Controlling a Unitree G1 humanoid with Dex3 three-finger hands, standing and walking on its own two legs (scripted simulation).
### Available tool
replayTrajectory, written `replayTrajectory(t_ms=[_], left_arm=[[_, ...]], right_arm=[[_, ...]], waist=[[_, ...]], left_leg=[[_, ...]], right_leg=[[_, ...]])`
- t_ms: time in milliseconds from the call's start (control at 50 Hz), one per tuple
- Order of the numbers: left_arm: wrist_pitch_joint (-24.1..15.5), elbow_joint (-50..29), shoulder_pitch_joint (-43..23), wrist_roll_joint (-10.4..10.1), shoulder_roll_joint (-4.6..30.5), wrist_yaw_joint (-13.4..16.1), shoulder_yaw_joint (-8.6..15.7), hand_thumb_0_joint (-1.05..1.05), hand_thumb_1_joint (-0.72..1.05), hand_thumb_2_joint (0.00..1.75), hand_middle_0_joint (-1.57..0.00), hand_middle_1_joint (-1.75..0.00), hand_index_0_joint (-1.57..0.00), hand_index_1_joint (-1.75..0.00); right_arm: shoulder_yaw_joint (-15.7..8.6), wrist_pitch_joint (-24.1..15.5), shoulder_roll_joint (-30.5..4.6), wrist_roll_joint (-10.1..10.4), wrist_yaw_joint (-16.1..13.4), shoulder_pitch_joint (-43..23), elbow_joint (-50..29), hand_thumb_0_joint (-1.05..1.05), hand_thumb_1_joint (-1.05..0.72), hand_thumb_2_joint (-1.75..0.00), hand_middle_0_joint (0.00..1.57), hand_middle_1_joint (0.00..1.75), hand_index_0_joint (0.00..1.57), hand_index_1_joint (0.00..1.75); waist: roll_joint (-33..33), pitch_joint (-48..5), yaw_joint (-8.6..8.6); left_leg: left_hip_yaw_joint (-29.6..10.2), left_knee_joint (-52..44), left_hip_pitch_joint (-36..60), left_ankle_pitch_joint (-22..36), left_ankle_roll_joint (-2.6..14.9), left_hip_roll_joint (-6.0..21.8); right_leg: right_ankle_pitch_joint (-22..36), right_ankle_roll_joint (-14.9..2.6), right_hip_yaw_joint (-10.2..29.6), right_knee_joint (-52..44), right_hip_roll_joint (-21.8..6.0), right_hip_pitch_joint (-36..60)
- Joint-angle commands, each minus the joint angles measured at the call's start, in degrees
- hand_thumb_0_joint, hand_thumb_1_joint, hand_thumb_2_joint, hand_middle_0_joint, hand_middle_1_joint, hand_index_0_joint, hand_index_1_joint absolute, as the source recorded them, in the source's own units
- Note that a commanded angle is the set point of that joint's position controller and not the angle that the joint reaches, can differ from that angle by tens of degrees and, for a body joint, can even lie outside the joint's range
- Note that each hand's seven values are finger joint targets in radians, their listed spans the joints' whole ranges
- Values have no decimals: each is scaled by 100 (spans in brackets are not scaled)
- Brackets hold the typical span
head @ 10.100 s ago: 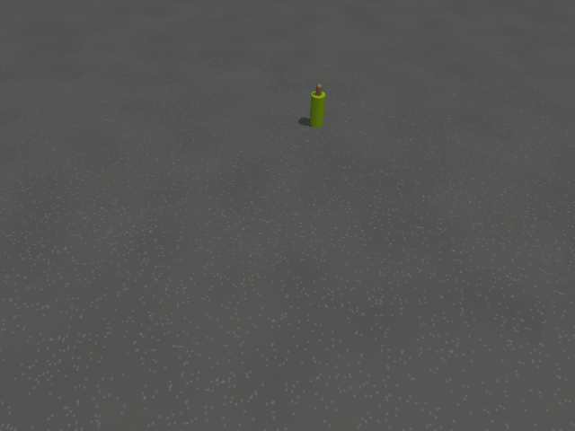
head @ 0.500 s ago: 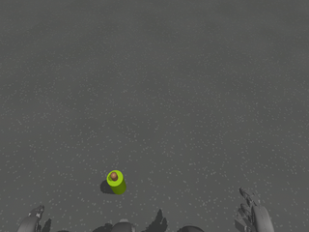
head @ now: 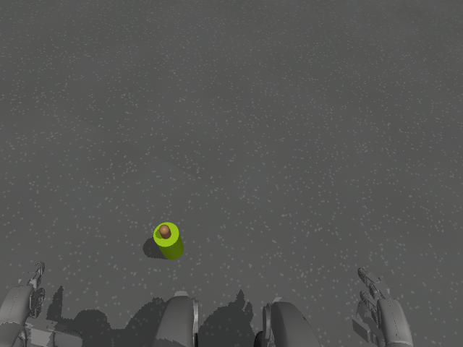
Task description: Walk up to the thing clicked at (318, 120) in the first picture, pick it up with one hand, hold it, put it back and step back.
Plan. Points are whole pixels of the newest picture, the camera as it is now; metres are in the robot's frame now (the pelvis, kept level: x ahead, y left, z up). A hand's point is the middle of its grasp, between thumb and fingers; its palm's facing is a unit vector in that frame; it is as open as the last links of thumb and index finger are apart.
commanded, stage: go down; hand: left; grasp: from the side
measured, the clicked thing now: (168, 239) +0.44 +0.20 -0.52
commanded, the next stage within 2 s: approach in 1.60 s
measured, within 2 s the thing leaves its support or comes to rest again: neither
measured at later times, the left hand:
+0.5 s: hand (64, 253) +0.31 +0.36 -0.18, palm faces +0.16 -0.97 -0.16, open 17.3 cm
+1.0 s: hand (67, 240) +0.35 +0.38 -0.21, palm faces +0.14 -0.99 -0.11, open 17.5 cm
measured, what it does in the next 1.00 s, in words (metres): lowers itself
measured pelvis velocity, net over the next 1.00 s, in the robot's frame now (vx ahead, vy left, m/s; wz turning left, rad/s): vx -0.05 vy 0.00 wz -0.08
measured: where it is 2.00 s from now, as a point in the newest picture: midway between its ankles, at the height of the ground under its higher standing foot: outside the picture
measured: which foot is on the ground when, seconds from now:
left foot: down 0.00-1.00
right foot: down 0.00-1.00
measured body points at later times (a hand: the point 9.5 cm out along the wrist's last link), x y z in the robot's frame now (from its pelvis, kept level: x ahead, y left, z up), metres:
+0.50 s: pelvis -0.04 -0.01 -0.14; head +0.15 +0.03 +0.27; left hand +0.30 +0.41 -0.17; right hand +0.10 -0.28 -0.25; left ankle +0.04 +0.12 -0.62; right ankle +0.02 -0.13 -0.62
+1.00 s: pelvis -0.05 +0.00 -0.21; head +0.16 +0.04 +0.19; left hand +0.34 +0.43 -0.21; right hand +0.08 -0.29 -0.31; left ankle +0.04 +0.12 -0.62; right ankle +0.02 -0.13 -0.62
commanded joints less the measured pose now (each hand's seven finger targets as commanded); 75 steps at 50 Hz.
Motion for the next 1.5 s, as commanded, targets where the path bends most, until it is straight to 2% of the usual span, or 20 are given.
replayTrajectory(t_ms=[0,20,60,120,180,220,300,380,500,520,680,800,860,920,1100,1180,1220,1300,1320,1480], left_arm=[[-1265,-374,-1395,-326,1703,-542,813,0,-56,3,-6,-3,-5,-4],[-1425,-385,-1476,-345,2005,-661,992,0,-54,4,-6,-4,-5,-5],[-1614,-114,-1546,-363,2121,-829,1084,0,-53,4,-5,-4,-4,-4],[-1752,436,-1776,-443,2417,-1013,1418,0,-50,6,-5,-4,-4,-5],[-1821,1106,-1593,-556,2411,-1208,1641,0,-51,7,-5,-3,-3,-4],[-1956,1010,-2048,-568,2790,-1345,1863,0,-51,7,-5,-3,-3,-4],[-2293,940,-3015,-684,3123,-1622,2049,0,-49,6,-4,-3,-3,-4],[-2597,1360,-3739,-732,3495,-1879,2226,0,-46,5,-4,-3,-3,-3],[-2692,1585,-4312,-703,3845,-2278,2239,0,-47,3,-5,-3,-4,-3],[-2668,1771,-4174,-688,4057,-2312,2402,0,-47,2,-5,-2,-4,-2],[-2608,1779,-4304,-797,4472,-2456,2762,0,-52,3,-5,-1,-4,-2],[-2596,1997,-4473,-846,4404,-2586,2721,0,-52,2,-5,-1,-4,-1],[-2667,1880,-4889,-868,4521,-2671,2718,0,-54,2,-5,-1,-4,-2],[-2690,1902,-5044,-876,4585,-2748,2713,0,-53,4,-5,-2,-3,-2],[-2566,1937,-5250,-764,5078,-2750,2899,0,-55,4,-5,-2,-4,-3],[-2526,2052,-5258,-768,5042,-2758,2891,0,-53,5,-5,-2,-3,-3],[-2531,2091,-5420,-778,4963,-2783,2794,0,-53,5,-5,-2,-3,-3],[-2566,2140,-5451,-800,5152,-2788,2884,0,-54,4,-5,-2,-3,-3],[-2569,2184,-5541,-796,5111,-2811,2808,0,-55,5,-5,-3,-3,-4],[-2567,2132,-5630,-791,5244,-2889,2867,0,-55,5,-5,-3,-4,-4]], right_arm=[[-368,-359,-1053,6,-34,57,-428,0,-93,-91,20,30,20,30],[-414,-345,-1141,-4,-33,71,-417,0,-92,-90,20,30,20,30],[-383,-270,-1186,-1,-23,135,-362,0,-90,-90,20,30,20,30],[-336,-149,-1334,5,17,186,-277,0,-89,-90,20,30,20,30],[-298,-60,-1382,-1,65,127,-213,0,-89,-90,20,30,20,30],[-301,2,-1390,-27,94,181,-128,0,-89,-90,20,30,20,30],[-268,33,-1360,-56,124,118,-54,0,-90,-90,20,30,20,30],[-257,16,-1437,-92,101,77,57,0,-90,-90,20,30,20,30],[-121,39,-1547,-140,106,156,142,0,-90,-90,20,30,20,30],[-88,45,-1592,-147,95,147,157,0,-90,-90,20,30,20,30],[13,139,-1678,-162,113,112,229,0,-92,-91,20,30,20,30],[-2,168,-1741,-171,136,61,262,0,-92,-91,20,30,20,30],[-1,159,-1770,-188,146,86,288,0,-92,-91,20,30,20,30],[24,150,-1798,-228,150,164,341,0,-92,-91,20,30,20,30],[82,232,-1856,-234,165,168,335,0,-92,-91,20,30,20,30],[95,263,-1867,-244,174,209,399,0,-92,-91,20,30,20,30],[88,266,-1869,-234,187,211,410,0,-92,-91,20,30,20,30],[120,258,-1865,-239,215,206,375,0,-92,-91,20,30,20,30],[119,267,-1863,-239,214,220,412,0,-92,-91,20,30,20,30],[114,297,-1970,-234,246,394,530,0,-92,-91,20,30,20,30]], waist=[[859,-1807,-70],[988,-2011,27],[1039,-2351,109],[1141,-2788,271],[903,-3051,381],[846,-3188,397],[554,-3217,151],[563,-2901,-17],[1198,-3274,51],[1242,-3328,153],[1238,-3563,252],[1109,-3184,121],[1182,-3307,22],[1263,-3491,-28],[1516,-3478,124],[1470,-3409,89],[1379,-3188,-22],[1204,-3219,19],[1153,-3223,-78],[1625,-3407,8]], left_leg=[[-208,-393,763,370,74,-108],[-220,-278,726,246,61,-104],[-266,-103,684,405,32,-95],[-352,184,723,1005,10,-71],[-315,623,535,1812,62,-99],[-297,871,276,1830,98,-123],[-158,1335,-539,1268,194,-127],[-165,1592,-1177,237,184,-91],[-289,1725,-1052,9,97,-38],[-331,1750,-960,97,85,-28],[-308,2204,-1264,498,113,-38],[-312,2473,-1698,384,136,-17],[-361,2623,-1710,313,129,0],[-286,2848,-1713,680,132,-23],[-329,2833,-1908,100,98,-22],[-303,2991,-2022,301,109,-33],[-332,3026,-2218,68,122,-20],[-212,3190,-2546,-59,161,-47],[-224,3215,-2561,-150,169,-42],[-381,3184,-2108,125,83,-12]], right_leg=[[456,-212,209,45,151,-644],[317,-216,269,153,127,-766],[366,-241,255,370,128,-955],[710,-275,122,779,165,-1313],[1227,-306,72,1076,185,-1413],[1276,-304,81,1228,177,-1464],[1008,-239,227,1334,192,-1475],[150,-224,325,1478,194,-2047],[-4,-298,180,1940,219,-2673],[61,-307,109,2068,231,-2747],[318,-319,0,2507,251,-2903],[260,-317,-53,2746,271,-3246],[230,-315,-78,2904,262,-3416],[475,-309,-69,3020,250,-3340],[70,-331,-142,3265,257,-3625],[197,-331,-152,3360,257,-3702],[41,-325,-169,3391,264,-3883],[-72,-304,-109,3336,276,-3690],[-144,-291,-122,3325,279,-3714],[83,-346,-232,3680,263,-4095]])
